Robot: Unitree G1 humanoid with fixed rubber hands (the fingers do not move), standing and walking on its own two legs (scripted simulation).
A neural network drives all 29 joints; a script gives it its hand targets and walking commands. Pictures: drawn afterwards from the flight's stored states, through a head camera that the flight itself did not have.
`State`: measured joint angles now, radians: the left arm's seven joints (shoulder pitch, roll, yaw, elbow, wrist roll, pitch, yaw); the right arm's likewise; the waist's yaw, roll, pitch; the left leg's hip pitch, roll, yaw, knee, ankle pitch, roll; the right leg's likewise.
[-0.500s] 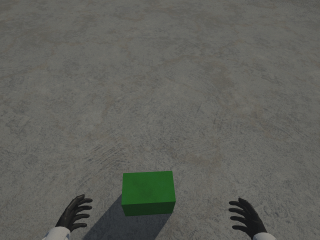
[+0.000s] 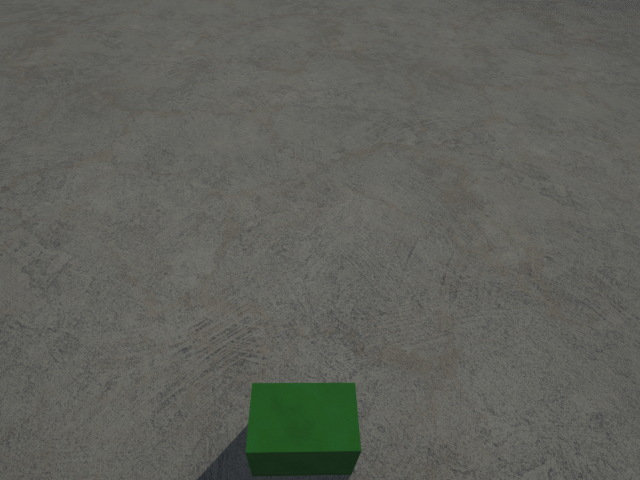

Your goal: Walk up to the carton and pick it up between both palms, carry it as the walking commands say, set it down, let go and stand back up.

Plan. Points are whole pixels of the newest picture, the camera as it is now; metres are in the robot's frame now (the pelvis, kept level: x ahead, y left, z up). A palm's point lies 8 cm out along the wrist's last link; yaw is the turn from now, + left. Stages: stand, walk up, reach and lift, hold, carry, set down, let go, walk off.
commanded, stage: stand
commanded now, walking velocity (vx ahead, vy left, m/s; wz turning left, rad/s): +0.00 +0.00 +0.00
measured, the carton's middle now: (303, 430) +0.40 +0.03 -0.65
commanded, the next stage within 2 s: none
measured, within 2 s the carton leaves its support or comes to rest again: neither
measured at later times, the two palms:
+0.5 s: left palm out of the picture -0.02 +0.26 -0.14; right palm out of the picture +0.01 -0.24 -0.13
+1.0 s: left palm out of the picture -0.09 +0.23 -0.14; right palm out of the picture -0.06 -0.22 -0.14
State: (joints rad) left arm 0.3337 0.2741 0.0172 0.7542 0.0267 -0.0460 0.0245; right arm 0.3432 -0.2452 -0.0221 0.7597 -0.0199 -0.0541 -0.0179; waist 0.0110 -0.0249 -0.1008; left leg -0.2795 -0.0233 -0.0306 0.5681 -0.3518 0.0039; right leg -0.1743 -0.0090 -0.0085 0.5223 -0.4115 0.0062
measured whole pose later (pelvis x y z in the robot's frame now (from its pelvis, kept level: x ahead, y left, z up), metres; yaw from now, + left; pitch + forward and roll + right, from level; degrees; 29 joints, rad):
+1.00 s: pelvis -0.02 +0.01 +0.01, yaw +2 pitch -1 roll +0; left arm 0.39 0.18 -0.05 1.13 0.02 0.01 0.05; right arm 0.36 -0.16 0.04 1.14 -0.01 0.01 -0.04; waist 0.01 -0.02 0.00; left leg -0.20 -0.04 -0.06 0.51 -0.29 0.02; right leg -0.07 -0.03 -0.04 0.46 -0.36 0.01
